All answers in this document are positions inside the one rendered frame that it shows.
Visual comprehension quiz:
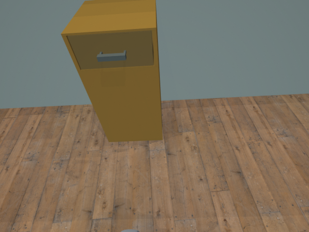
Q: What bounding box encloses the drawer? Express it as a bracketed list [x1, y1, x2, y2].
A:
[68, 30, 154, 70]

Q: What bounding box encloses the handle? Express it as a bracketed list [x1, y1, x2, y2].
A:
[97, 50, 126, 62]

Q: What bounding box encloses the cabinet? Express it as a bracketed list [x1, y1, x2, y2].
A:
[61, 0, 163, 142]

